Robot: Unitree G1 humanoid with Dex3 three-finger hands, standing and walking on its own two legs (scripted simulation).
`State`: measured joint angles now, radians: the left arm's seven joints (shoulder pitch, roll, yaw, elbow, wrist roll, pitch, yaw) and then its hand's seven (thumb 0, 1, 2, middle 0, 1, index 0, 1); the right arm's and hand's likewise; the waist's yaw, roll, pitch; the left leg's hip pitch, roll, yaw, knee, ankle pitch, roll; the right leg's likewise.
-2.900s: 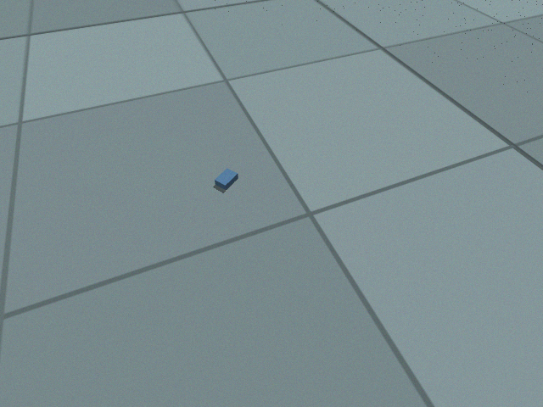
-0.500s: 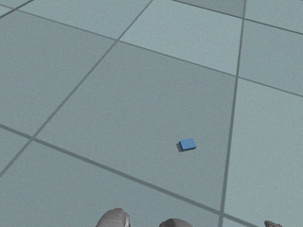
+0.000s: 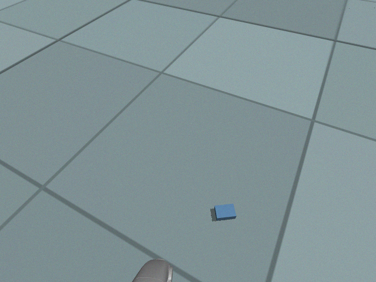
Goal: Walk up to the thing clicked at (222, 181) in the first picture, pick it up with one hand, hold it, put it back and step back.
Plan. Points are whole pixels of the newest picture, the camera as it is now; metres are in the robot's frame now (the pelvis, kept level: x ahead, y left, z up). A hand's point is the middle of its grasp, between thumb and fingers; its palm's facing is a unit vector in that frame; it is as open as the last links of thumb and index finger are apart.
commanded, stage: walk up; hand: left
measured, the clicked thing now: (225, 212) +0.58 -0.14 -0.74
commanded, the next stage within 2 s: none
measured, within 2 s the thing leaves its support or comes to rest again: neither
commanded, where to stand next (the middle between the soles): +0.25 -0.44 m, yaw +10 degrees
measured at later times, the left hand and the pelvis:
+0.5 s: hand out of the picture +0.13 +0.12 -0.16, palm faces +0.01 -0.94 -0.34, open 7.3 cm; pelvis +0.08 -0.17 -0.01, yaw +4 degrees
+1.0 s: hand out of the picture +0.12 -0.10 -0.17, palm faces +0.12 -0.94 -0.33, open 7.4 cm; pelvis +0.15 -0.37 -0.01, yaw +9 degrees
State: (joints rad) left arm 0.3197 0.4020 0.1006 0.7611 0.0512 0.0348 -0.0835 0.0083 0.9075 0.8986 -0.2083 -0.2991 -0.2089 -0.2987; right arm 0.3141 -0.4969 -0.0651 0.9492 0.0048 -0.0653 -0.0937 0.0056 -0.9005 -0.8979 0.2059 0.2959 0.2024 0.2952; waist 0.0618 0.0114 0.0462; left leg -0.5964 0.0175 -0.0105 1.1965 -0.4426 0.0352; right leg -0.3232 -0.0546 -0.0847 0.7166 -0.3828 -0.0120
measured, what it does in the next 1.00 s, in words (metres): steps to the right: left foot, then right foot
